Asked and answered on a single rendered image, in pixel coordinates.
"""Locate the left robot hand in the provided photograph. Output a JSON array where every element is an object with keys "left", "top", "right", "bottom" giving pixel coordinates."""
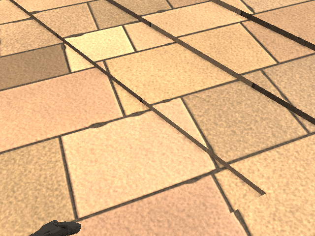
[{"left": 30, "top": 220, "right": 82, "bottom": 236}]

